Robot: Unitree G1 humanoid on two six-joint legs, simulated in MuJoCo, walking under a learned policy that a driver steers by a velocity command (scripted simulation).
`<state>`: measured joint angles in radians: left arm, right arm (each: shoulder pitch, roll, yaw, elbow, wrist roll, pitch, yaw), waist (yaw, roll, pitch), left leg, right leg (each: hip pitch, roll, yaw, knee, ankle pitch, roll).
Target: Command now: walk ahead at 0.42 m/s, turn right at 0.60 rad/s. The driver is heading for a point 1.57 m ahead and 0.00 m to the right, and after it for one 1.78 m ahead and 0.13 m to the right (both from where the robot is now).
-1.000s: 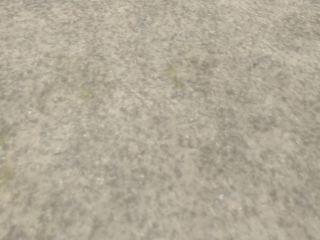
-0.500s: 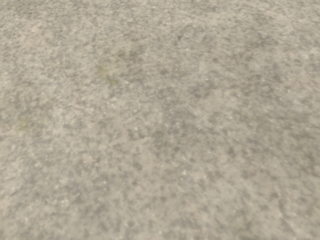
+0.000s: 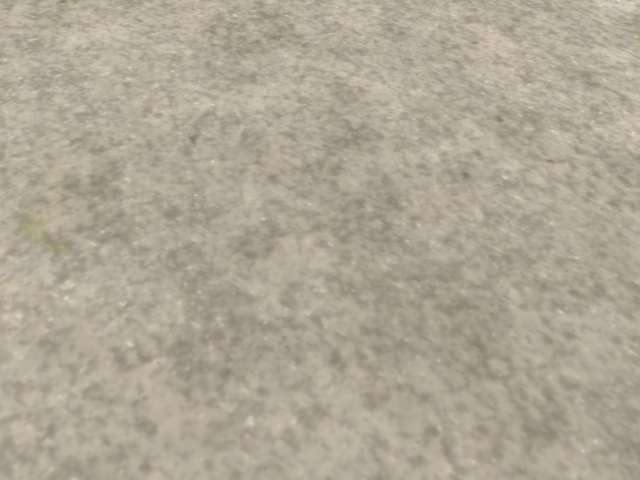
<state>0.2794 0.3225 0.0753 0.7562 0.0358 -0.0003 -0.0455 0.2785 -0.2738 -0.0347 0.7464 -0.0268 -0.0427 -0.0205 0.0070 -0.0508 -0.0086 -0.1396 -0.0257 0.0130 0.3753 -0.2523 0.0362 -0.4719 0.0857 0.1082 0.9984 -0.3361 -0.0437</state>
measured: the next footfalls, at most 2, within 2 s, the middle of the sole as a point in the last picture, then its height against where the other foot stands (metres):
right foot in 0.32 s outside the picture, level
left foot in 0.86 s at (326, 425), level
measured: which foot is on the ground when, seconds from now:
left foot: down 0.00-0.32, up 0.34-0.84, down 0.86-1.00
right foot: up 0.00-0.30, down 0.32-0.86, up 0.88-1.00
